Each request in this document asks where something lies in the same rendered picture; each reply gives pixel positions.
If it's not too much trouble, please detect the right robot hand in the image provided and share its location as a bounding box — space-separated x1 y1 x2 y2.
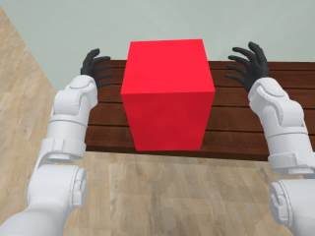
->
224 41 270 93

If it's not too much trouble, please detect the left robot hand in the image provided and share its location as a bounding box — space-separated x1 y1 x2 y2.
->
80 48 113 89

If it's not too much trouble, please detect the robot right forearm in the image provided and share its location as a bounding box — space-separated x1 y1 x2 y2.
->
248 77 315 179

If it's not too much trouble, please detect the left robot upper arm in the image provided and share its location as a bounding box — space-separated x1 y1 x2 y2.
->
0 164 88 236

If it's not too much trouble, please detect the carton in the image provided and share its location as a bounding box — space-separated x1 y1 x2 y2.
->
120 38 216 151

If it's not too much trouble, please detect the right robot upper arm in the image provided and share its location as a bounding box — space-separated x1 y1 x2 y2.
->
269 179 315 236

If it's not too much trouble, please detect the table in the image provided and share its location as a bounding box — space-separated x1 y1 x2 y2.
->
84 60 315 162

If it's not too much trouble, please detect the robot left forearm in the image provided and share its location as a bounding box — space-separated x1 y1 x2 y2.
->
27 75 98 204

